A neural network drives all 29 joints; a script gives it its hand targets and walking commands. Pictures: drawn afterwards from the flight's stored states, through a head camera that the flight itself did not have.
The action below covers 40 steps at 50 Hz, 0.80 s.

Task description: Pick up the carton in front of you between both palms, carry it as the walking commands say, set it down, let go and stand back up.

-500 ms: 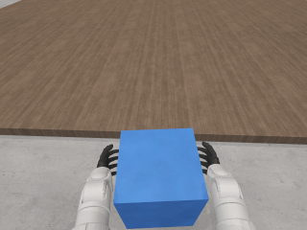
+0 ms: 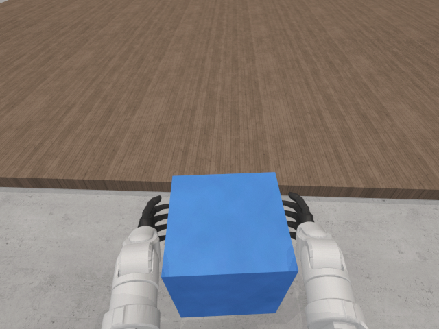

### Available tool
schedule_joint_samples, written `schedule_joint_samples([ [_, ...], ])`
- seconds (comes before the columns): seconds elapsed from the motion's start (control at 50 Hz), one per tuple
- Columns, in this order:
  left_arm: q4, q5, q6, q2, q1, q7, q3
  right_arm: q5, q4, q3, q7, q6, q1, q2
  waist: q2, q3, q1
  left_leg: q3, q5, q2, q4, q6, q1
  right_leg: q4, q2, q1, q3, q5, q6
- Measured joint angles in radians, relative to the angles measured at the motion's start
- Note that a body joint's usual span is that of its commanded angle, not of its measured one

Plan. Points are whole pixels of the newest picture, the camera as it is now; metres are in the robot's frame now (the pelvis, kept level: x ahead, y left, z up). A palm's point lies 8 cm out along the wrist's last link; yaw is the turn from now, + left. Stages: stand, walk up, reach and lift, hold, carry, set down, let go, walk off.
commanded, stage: reach and lift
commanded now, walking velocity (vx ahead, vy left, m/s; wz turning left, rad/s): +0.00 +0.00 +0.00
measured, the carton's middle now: (226, 247) +0.30 +0.00 -0.04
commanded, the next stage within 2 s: hold in 0.48 s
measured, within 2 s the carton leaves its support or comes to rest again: neither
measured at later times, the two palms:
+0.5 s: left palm (147, 230) +0.30 +0.15 +0.04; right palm (305, 225) +0.30 -0.15 +0.04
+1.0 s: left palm (145, 229) +0.29 +0.15 +0.05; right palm (308, 225) +0.29 -0.15 +0.05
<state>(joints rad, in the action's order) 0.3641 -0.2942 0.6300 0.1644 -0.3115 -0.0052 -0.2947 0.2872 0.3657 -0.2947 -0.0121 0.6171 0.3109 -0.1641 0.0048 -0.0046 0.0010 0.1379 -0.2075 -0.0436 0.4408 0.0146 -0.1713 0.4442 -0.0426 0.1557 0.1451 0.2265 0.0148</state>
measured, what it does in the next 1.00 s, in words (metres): stands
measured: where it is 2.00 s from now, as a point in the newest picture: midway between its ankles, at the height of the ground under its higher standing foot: outside the picture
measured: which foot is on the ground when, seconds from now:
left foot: down 0.00-1.00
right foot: down 0.00-1.00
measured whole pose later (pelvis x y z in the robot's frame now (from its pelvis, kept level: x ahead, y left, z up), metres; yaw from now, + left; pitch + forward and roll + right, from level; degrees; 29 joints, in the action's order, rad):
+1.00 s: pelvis +0.00 +0.00 +0.00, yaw +0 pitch -7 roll +0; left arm 0.25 -0.28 0.76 0.16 -0.29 -0.01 -0.25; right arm 0.27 0.25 -0.25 -0.02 0.74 0.29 -0.16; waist 0.01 0.02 0.00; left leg 0.13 -0.19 -0.04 0.38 0.01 -0.07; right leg 0.38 -0.04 0.06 0.14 0.20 0.01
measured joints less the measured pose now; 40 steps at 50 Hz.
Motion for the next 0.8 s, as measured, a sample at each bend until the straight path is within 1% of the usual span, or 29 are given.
schedule_joint_samples([
  [0.26,-0.057,0.019,0.039,-0.013,0.050,0.009,0.058,-0.013,-0.056,0.053,0.003,0.038,-0.049,0.012,0.000,-0.005,-0.002,-0.003,0.006,0.004,-0.050,-0.002,0.053,-0.050,0.004,-0.053,0.000,-0.007,-0.002],
  [0.5,-0.093,0.028,0.071,-0.017,0.068,0.011,0.077,-0.022,-0.093,0.074,0.006,0.072,-0.067,0.016,-0.001,-0.004,-0.003,-0.002,0.011,0.007,-0.070,-0.002,0.084,-0.070,0.005,-0.083,-0.003,-0.012,-0.005],
  [0.62,-0.156,0.047,0.108,-0.020,0.085,0.015,0.098,-0.041,-0.158,0.096,0.012,0.110,-0.084,0.020,-0.001,-0.005,0.000,0.000,0.020,0.008,-0.087,-0.001,0.106,-0.089,0.005,-0.107,-0.005,-0.021,-0.006],
  [0.8,-0.126,0.021,0.139,-0.012,0.044,0.003,0.067,-0.020,-0.127,0.065,0.002,0.139,-0.045,0.012,0.000,0.013,-0.001,-0.004,0.022,0.008,-0.076,-0.001,0.115,-0.076,0.005,-0.115,-0.006,-0.024,-0.005],
])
